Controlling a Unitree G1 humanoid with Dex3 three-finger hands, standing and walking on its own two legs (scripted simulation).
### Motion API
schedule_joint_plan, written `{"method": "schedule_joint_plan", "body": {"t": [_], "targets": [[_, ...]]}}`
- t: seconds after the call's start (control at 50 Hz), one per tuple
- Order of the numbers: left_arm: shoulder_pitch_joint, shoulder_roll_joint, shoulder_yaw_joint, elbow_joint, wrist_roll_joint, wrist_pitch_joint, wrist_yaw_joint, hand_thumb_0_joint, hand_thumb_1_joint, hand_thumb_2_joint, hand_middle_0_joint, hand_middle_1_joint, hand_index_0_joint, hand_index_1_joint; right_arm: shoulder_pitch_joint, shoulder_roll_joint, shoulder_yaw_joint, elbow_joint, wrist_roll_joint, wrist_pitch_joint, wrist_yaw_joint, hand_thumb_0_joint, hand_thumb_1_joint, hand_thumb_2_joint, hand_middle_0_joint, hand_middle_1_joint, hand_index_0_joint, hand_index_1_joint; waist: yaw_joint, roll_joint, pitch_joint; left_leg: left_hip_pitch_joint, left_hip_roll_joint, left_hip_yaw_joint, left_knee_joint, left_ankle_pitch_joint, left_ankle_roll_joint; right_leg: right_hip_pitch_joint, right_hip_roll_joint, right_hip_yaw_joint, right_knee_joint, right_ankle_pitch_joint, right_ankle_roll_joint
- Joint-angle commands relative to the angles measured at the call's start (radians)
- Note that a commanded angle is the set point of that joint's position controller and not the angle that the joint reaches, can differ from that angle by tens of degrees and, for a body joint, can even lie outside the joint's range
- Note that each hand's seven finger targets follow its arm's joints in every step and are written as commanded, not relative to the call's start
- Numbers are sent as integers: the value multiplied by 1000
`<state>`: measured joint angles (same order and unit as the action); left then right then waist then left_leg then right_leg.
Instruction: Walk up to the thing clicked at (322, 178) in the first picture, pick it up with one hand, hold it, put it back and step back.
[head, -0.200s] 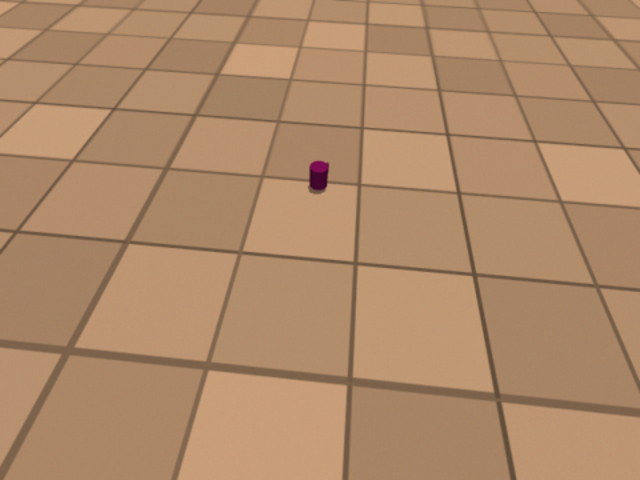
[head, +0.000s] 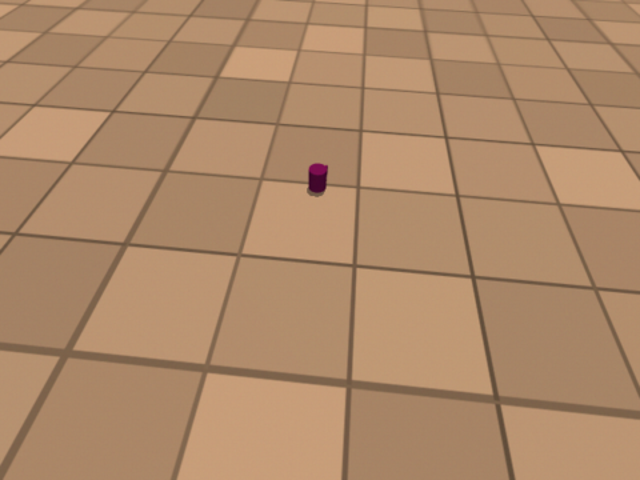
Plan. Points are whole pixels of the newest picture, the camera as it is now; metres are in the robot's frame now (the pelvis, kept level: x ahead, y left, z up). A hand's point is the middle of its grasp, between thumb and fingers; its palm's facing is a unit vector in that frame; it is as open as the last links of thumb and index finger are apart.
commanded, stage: stand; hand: left
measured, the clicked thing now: (319, 176) +1.47 +0.02 -0.73
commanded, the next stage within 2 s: walk up in 0.92 s
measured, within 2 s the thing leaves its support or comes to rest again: neither
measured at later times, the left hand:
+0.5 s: hand out of the picture +0.08 +0.25 -0.16, palm faces -0.02 -0.94 -0.34, open 7.4 cm
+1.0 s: hand out of the picture +0.07 +0.26 -0.16, palm faces -0.05 -0.94 -0.33, open 7.4 cm
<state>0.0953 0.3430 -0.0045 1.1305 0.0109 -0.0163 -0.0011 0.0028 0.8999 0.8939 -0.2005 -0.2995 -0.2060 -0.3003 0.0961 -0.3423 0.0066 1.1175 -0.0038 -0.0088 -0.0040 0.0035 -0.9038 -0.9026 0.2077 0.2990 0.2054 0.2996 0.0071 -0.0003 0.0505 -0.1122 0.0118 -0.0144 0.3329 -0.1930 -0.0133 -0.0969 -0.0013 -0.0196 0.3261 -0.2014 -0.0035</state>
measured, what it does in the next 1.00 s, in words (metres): stands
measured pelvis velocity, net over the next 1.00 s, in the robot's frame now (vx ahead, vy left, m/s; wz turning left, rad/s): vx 0.01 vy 0.00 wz -0.03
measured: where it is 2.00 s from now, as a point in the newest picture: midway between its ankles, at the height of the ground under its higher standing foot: (350, 429)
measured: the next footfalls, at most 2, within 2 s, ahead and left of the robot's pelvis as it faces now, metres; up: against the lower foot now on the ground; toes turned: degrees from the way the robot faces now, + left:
right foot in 1.22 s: +0.15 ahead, -0.21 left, +0.00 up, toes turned -9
left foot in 1.58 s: +0.36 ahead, +0.04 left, +0.00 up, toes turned -4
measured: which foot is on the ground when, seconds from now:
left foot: down 0.00-1.00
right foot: down 0.00-0.98, up 1.00-1.00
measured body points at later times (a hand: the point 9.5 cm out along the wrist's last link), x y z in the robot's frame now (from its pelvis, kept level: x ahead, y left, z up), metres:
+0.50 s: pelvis +0.00 +0.00 +0.00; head +0.01 +0.00 +0.45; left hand +0.08 +0.30 -0.13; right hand +0.08 -0.30 -0.13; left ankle -0.01 +0.13 -0.75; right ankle -0.01 -0.12 -0.75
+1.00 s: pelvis +0.01 +0.00 +0.00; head +0.01 +0.00 +0.45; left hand +0.08 +0.31 -0.13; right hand +0.08 -0.30 -0.13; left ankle -0.01 +0.13 -0.74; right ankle -0.02 -0.11 -0.74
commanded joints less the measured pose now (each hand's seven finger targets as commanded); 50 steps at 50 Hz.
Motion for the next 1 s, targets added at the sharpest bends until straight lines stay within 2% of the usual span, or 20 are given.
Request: {"method": "schedule_joint_plan", "body": {"t": [0.0,0.18,0.38,0.52,0.88,0.9,0.92,0.94,0.96,0.98], "targets": [[-38,206,45,-61,-2,-20,13,0,900,900,-200,-300,-200,-300,-30,-208,-42,-60,-4,-25,-8,0,-900,-900,200,300,200,300,-6,7,-81,12,115,-82,-42,170,38,20,-134,94,-50,173,-24],[-37,210,48,-61,-3,-21,12,0,900,900,-200,-300,-200,-300,-24,-203,-41,-59,-4,-26,-9,0,-900,-900,200,300,200,300,-6,-6,-90,27,112,-80,-42,214,36,27,-135,93,-46,219,-26],[-32,210,47,-62,-3,-18,13,0,900,900,-200,-300,-200,-300,-20,-206,-38,-58,-3,-27,-10,0,-900,-900,200,300,200,300,-6,5,-83,30,116,-83,-49,220,34,26,-134,90,-45,218,-24],[-24,210,47,-59,-2,-17,11,0,900,900,-200,-300,-200,-300,-18,-211,-38,-57,-4,-26,-10,0,-900,-900,200,300,200,300,-4,5,-77,20,115,-81,-55,177,37,24,-135,95,-59,175,-21],[-20,210,42,-64,-4,-21,13,0,900,900,-200,-300,-200,-300,-13,-213,-40,-55,-3,-25,-8,0,-900,-900,200,300,200,300,-7,4,-73,24,115,-84,-54,201,35,18,-137,97,-62,196,-21],[45,311,112,-143,21,-27,-22,0,900,900,-200,-300,-200,-300,53,-316,-109,-126,-28,-49,10,0,-900,-900,200,300,200,300,-18,-36,-174,90,87,-68,57,-325,103,-34,-76,126,23,-303,-60],[26,303,115,-138,31,-23,-33,0,900,900,-200,-300,-200,-300,76,-327,-123,-108,-38,-54,17,0,-900,-900,200,300,200,300,-37,-1,-101,70,112,-108,52,-484,125,-190,-91,150,65,-458,-74],[-40,275,115,-172,32,-22,-44,0,900,900,-200,-300,-200,-300,102,-325,-132,-114,-37,-55,22,0,-900,-900,200,300,200,300,-66,34,-2,54,153,-182,-2,-552,149,-340,-68,131,147,-459,-69],[-84,236,108,-205,31,-21,-51,0,900,900,-200,-300,-200,-300,144,-341,-145,-121,-36,-59,25,0,-900,-900,200,300,200,300,-93,110,58,110,245,-296,-96,-598,204,-489,-32,74,288,-349,-51],[-123,226,106,-231,33,-22,-55,0,900,900,-200,-300,-200,-300,178,-364,-159,-125,-42,-68,25,0,-900,-900,200,300,200,300,-123,169,108,136,377,-427,-195,-549,265,-623,-29,57,482,-288,-29]]}}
